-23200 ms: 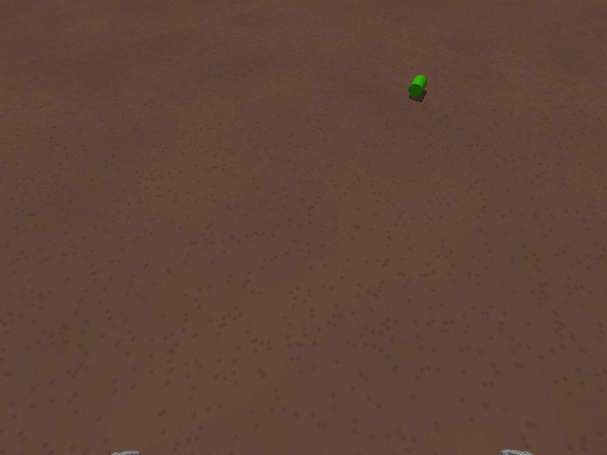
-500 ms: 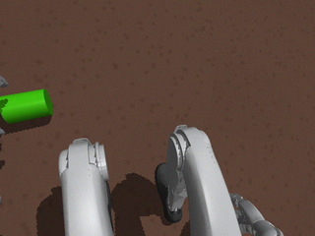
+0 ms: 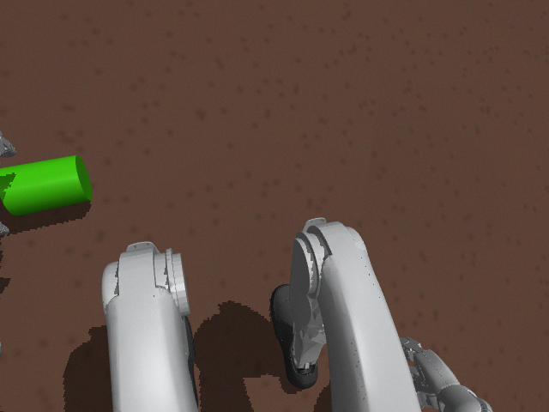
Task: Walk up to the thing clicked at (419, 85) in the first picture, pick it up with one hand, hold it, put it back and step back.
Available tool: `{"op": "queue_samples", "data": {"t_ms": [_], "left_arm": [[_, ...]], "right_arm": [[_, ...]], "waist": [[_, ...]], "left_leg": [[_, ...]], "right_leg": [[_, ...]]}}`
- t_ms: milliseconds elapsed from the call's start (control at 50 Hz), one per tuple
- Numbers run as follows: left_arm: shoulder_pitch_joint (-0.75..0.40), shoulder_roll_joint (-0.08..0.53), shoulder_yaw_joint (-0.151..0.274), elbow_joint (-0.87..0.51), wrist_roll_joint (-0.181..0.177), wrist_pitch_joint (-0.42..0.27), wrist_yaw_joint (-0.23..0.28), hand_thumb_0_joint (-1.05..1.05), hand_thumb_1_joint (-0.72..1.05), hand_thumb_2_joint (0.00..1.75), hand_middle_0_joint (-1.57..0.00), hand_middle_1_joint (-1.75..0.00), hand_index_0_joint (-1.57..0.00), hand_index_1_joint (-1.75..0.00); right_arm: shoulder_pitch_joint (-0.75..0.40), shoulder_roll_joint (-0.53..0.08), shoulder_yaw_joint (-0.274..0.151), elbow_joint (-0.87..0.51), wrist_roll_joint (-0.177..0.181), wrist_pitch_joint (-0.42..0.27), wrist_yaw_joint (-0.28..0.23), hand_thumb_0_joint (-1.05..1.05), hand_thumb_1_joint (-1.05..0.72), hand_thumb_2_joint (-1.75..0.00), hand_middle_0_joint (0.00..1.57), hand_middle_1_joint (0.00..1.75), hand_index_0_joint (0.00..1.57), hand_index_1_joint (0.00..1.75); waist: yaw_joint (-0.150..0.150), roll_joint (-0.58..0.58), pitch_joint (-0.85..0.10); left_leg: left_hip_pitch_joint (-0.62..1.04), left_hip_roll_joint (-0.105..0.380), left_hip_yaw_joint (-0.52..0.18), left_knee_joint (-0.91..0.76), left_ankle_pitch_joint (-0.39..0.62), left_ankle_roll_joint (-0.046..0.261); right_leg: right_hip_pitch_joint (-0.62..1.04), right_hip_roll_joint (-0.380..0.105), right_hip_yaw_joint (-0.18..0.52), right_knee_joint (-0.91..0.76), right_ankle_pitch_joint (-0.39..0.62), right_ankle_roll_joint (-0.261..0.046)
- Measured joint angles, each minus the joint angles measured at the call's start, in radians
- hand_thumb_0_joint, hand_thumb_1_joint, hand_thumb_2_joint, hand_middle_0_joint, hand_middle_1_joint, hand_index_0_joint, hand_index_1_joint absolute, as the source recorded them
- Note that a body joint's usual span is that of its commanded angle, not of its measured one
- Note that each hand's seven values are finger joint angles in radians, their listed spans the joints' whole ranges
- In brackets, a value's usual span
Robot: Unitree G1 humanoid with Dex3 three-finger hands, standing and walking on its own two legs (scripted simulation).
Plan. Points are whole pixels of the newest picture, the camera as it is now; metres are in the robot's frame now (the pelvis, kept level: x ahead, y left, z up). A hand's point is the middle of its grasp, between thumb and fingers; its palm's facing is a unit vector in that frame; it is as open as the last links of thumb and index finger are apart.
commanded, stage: approach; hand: left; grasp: from above
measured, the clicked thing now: (48, 184) +0.45 +0.34 -0.28
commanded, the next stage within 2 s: rest palm in 0.70 s
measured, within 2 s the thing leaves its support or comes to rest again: neither
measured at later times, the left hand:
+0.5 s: hand (45, 162) +0.46 +0.30 -0.17, palm faces -0.39 -0.09 -0.92, open 13.1 cm
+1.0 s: hand (26, 185) +0.43 +0.34 -0.20, palm faces -0.48 -0.14 -0.87, open 14.2 cm
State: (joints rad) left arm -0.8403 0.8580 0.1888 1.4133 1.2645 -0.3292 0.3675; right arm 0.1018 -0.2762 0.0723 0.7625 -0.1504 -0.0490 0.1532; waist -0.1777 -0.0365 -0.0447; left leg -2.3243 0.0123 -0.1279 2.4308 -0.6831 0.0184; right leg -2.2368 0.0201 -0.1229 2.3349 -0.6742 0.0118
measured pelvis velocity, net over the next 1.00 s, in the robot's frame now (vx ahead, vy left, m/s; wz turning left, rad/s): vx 0.01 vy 0.00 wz -0.02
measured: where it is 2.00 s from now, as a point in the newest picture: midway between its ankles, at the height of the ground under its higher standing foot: (240, 367)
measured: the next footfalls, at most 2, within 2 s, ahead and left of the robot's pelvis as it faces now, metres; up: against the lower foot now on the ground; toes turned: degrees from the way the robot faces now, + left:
none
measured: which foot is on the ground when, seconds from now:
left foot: down 0.00-1.00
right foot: down 0.00-1.00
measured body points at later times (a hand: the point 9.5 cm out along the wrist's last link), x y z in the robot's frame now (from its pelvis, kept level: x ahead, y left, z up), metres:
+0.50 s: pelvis +0.00 +0.00 +0.00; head +0.24 +0.07 +0.38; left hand +0.47 +0.30 -0.11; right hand +0.06 -0.27 -0.10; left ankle +0.08 +0.12 -0.29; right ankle +0.10 -0.12 -0.29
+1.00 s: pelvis +0.01 +0.00 -0.01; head +0.25 +0.11 +0.36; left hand +0.45 +0.34 -0.15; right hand +0.09 -0.27 -0.10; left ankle +0.08 +0.12 -0.29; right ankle +0.10 -0.12 -0.29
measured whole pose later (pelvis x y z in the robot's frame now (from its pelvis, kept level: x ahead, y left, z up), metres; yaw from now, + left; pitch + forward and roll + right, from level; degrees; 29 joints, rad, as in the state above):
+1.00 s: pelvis +0.01 +0.00 -0.01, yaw -1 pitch +32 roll -11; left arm -0.95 0.87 0.10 1.53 1.28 -0.33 0.42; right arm 0.10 -0.29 0.12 0.74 -0.17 -0.08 0.16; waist -0.24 -0.07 -0.01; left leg -2.34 0.00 -0.15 2.47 -0.71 0.02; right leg -2.24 0.02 -0.14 2.36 -0.70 0.01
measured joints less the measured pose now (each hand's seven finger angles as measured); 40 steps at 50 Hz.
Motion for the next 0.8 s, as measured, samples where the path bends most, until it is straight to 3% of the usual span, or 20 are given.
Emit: {"op": "queue_samples", "data": {"t_ms": [120, 320, 500, 600, 700, 800], "left_arm": [[-0.004, 0.003, 0.002, -0.008, 0.009, -0.006, 0.003, 0.0, -0.25, 0.77, -0.39, -0.74, -0.36, -0.76], [-0.095, -0.037, -0.104, 0.028, 0.005, 0.026, 0.035, 0.0, -0.33, 0.83, -0.31, -0.79, -0.29, -0.81], [-0.102, -0.102, -0.036, 0.054, 0.022, 0.117, 0.101, 0.0, -0.36, 0.87, -0.29, -0.8, -0.26, -0.83], [-0.093, -0.076, -0.023, 0.084, -0.027, 0.153, 0.075, 0.0, -0.37, 0.88, -0.29, -0.82, -0.26, -0.84], [-0.077, -0.024, -0.018, 0.105, -0.084, 0.137, 0.001, 0.0, -0.39, 0.88, -0.25, -0.85, -0.23, -0.87], [-0.079, 0.026, -0.031, 0.08, -0.071, 0.066, -0.048, 0.0, -0.42, 0.89, -0.21, -0.89, -0.2, -0.9]], "right_arm": [[0.001, -0.002, -0.002, 0.003, -0.002, 0.0, -0.001, 0.0, -0.91, -0.9, 0.2, 0.3, 0.2, 0.3], [0.001, 0.003, 0.003, 0.004, -0.009, -0.022, -0.002, 0.0, -0.9, -0.89, 0.2, 0.3, 0.2, 0.3], [0.035, -0.005, 0.017, -0.017, 0.001, -0.021, 0.01, 0.0, -0.9, -0.89, 0.2, 0.3, 0.2, 0.3], [0.041, -0.02, 0.032, -0.019, 0.011, -0.023, 0.016, 0.0, -0.9, -0.89, 0.2, 0.3, 0.2, 0.3], [0.039, -0.027, 0.041, -0.022, 0.008, -0.025, 0.013, 0.0, -0.9, -0.89, 0.2, 0.3, 0.2, 0.3], [0.036, -0.022, 0.036, -0.019, -0.007, -0.033, -0.002, 0.0, -0.9, -0.89, 0.2, 0.3, 0.2, 0.3]], "waist": [[-0.001, -0.003, -0.004], [-0.026, -0.013, 0.002], [-0.078, 0.021, -0.004], [-0.077, 0.038, 0.015], [-0.068, 0.029, 0.044], [-0.048, -0.002, 0.052]], "left_leg": [[-0.005, -0.003, 0.0, 0.004, -0.004, -0.001], [-0.013, -0.002, 0.0, 0.003, -0.004, -0.003], [-0.007, 0.005, 0.003, -0.014, -0.003, -0.009], [0.002, 0.016, 0.007, -0.019, 0.004, -0.008], [0.004, 0.014, 0.009, -0.011, 0.015, -0.007], [-0.009, 0.003, -0.001, 0.011, 0.013, -0.012]], "right_leg": [[-0.003, -0.002, 0.0, 0.004, -0.006, -0.001], [-0.014, -0.001, 0.001, 0.004, -0.004, -0.001], [-0.021, 0.004, 0.004, -0.006, 0.003, -0.009], [-0.025, 0.014, 0.008, -0.009, 0.02, -0.01], [-0.025, 0.012, 0.01, 0.001, 0.03, -0.009], [-0.025, 0.005, 0.001, 0.018, 0.02, -0.009]]}}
